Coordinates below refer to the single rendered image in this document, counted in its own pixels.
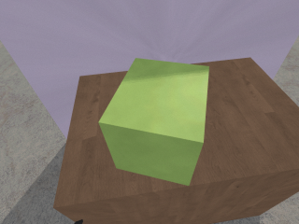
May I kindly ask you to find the carton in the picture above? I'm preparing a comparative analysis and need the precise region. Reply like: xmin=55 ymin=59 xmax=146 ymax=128
xmin=98 ymin=58 xmax=209 ymax=186

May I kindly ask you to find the pedestal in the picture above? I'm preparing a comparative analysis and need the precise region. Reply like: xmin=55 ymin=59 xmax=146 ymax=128
xmin=53 ymin=57 xmax=299 ymax=224

